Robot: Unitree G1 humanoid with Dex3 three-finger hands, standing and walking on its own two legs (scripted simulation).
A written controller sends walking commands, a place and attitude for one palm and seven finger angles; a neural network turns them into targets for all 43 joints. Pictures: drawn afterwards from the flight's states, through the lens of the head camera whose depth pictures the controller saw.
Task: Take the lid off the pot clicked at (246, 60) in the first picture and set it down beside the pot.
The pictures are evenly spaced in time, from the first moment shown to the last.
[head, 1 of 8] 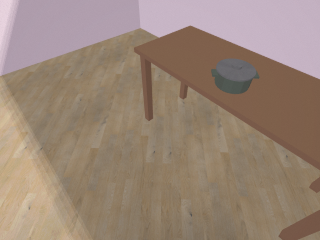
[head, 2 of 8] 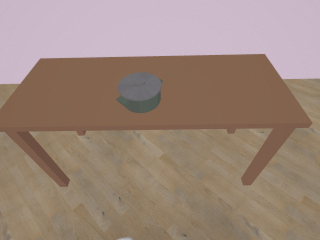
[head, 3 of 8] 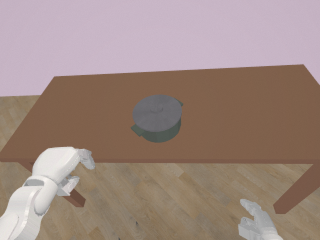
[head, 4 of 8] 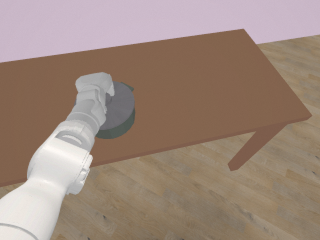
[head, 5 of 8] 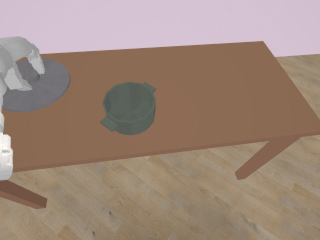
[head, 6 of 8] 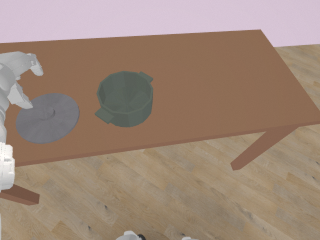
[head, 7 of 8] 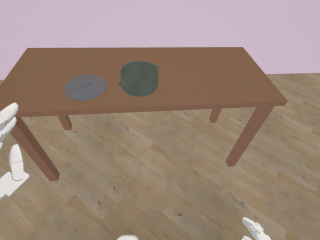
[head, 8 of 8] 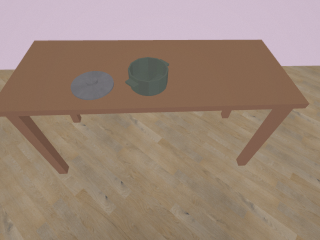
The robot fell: no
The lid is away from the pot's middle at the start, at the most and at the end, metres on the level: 0.00 0.25 0.25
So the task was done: yes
